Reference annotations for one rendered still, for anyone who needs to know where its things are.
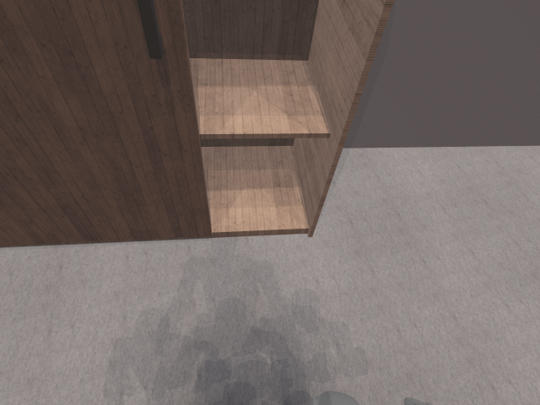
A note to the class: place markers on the handle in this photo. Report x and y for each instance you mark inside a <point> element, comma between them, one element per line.
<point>150,28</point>

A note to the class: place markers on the wardrobe door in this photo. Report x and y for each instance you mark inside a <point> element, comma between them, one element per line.
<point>97,140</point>

